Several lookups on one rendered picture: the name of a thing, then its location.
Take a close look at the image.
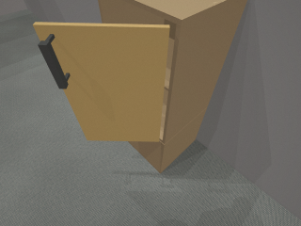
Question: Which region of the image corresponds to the cupboard door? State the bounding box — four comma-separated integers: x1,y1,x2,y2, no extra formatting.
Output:
33,22,170,142

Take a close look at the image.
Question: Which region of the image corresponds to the handle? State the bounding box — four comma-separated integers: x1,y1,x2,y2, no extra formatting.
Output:
38,34,71,89

